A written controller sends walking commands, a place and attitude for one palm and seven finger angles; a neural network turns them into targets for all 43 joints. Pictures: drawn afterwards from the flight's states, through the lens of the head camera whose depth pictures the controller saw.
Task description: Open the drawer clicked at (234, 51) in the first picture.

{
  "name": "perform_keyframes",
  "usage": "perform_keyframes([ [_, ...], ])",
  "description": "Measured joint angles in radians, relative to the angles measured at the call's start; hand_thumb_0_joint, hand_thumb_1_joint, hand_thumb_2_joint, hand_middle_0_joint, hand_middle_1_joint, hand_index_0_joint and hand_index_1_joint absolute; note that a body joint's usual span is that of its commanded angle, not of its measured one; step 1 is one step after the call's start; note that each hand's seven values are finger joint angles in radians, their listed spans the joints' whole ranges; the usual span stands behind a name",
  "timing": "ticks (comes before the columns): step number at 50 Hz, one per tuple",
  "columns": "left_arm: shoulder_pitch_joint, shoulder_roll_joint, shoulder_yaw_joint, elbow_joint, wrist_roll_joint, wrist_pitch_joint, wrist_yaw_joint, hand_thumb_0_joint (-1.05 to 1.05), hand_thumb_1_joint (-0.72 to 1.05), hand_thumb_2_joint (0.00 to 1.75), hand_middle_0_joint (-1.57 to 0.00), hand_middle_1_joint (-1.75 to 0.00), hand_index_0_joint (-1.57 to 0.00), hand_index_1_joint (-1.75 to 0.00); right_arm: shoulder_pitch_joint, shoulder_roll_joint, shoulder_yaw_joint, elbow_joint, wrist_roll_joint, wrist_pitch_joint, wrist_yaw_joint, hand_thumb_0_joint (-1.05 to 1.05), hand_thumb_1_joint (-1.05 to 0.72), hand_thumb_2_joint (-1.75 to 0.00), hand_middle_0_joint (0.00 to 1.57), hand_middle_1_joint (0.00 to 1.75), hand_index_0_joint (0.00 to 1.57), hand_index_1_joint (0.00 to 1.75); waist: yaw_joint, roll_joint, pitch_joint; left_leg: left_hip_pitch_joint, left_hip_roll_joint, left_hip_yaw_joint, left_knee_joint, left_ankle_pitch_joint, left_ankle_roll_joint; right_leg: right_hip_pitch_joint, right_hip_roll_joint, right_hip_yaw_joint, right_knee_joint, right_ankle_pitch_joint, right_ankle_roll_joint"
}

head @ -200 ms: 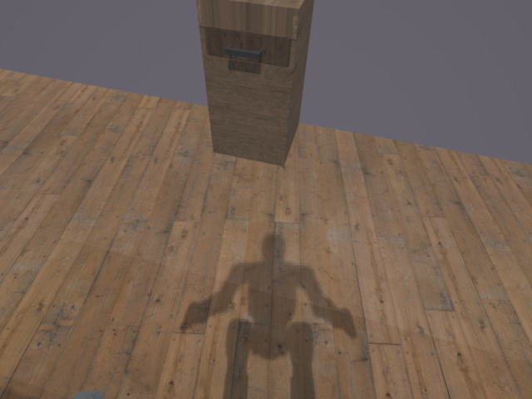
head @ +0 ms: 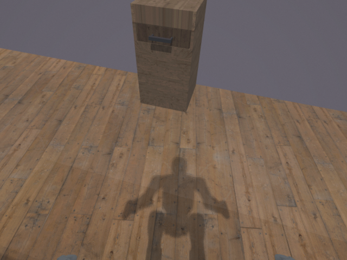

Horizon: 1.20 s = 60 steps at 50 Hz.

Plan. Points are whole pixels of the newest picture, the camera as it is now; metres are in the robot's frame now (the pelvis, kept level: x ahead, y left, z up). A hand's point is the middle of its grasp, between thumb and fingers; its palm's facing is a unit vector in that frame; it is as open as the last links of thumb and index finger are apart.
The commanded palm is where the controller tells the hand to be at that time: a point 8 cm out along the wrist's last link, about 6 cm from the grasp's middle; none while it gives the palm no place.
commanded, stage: stand and wait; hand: left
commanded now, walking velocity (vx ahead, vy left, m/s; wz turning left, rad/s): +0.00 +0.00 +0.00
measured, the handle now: (161, 38) +1.48 +0.17 -0.12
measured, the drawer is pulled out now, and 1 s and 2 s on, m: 0.00 0.00 0.00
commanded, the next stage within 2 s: look at it before walking up in 0.62 s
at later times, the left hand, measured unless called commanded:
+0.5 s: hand out of the picture +0.05 +0.24 -0.15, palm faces -0.03 -0.94 -0.34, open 7.4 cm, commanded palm none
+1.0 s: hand out of the picture +0.06 +0.23 -0.15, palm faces -0.03 -0.94 -0.33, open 7.4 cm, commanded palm none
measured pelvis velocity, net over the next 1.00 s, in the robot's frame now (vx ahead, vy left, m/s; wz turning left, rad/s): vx -0.01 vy -0.02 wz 0.00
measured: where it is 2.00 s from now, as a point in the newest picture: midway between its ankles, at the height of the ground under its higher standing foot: outside the picture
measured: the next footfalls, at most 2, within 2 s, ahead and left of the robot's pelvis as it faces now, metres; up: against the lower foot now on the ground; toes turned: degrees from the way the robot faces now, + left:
none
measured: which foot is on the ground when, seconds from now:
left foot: down 0.00-1.00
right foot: down 0.00-1.00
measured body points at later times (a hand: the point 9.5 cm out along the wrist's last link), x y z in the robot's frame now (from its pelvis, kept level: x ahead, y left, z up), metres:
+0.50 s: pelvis -0.01 -0.01 +0.00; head -0.01 -0.01 +0.45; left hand +0.05 +0.29 -0.13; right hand +0.06 -0.31 -0.13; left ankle -0.01 +0.11 -0.74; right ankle -0.01 -0.14 -0.74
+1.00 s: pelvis -0.01 -0.02 +0.01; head -0.01 -0.01 +0.46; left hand +0.06 +0.28 -0.13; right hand +0.07 -0.31 -0.12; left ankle -0.01 +0.11 -0.74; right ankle -0.01 -0.14 -0.74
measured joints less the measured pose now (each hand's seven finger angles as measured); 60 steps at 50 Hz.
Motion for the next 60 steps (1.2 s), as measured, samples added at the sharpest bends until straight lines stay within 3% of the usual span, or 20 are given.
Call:
perform_keyframes([
  [24,0.029,0.016,0.008,0.072,-0.001,0.001,-0.001,0.01,0.91,0.90,-0.20,-0.30,-0.20,-0.30,0.052,-0.024,-0.004,0.097,0.007,0.007,0.000,0.01,-0.91,-0.90,0.20,0.30,0.20,0.30,-0.005,0.004,0.031,0.015,0.012,-0.008,-0.062,0.053,-0.014,0.014,0.011,-0.008,-0.058,0.050,-0.012],
  [60,0.015,0.009,0.005,0.079,0.000,-0.009,-0.002,0.01,0.91,0.90,-0.20,-0.30,-0.20,-0.30,0.027,-0.020,0.000,0.105,0.009,0.003,0.001,0.01,-0.91,-0.90,0.20,0.30,0.20,0.30,-0.004,0.006,0.027,0.031,0.026,-0.008,-0.096,0.069,-0.027,0.026,0.025,-0.009,-0.088,0.065,-0.024],
])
